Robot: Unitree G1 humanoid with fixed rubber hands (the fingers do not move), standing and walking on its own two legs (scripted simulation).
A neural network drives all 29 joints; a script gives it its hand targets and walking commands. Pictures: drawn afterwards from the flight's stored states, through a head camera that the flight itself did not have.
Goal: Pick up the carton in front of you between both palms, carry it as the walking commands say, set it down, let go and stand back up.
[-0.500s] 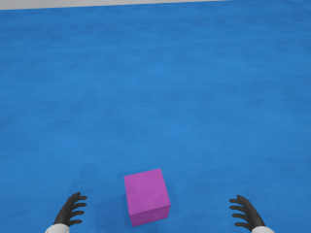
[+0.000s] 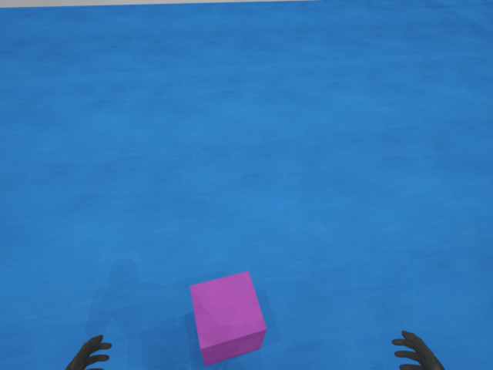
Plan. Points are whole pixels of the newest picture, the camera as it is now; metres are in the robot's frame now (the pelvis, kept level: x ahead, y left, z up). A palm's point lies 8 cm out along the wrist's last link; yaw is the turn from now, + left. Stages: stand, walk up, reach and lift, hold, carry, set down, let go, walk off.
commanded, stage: stand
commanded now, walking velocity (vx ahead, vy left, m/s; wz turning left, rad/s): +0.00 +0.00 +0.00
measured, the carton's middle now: (226, 318) +0.40 +0.05 -0.65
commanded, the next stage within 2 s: none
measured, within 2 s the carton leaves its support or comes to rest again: neither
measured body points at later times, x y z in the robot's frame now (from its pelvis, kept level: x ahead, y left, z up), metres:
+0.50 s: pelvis -0.02 +0.00 +0.01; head -0.02 +0.01 +0.46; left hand +0.10 +0.30 -0.11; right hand +0.09 -0.31 -0.10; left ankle -0.02 +0.10 -0.74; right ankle -0.05 -0.14 -0.74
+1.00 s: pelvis -0.03 +0.00 +0.01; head -0.03 +0.01 +0.46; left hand +0.07 +0.30 -0.11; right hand +0.08 -0.32 -0.10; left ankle -0.02 +0.10 -0.74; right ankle -0.05 -0.14 -0.74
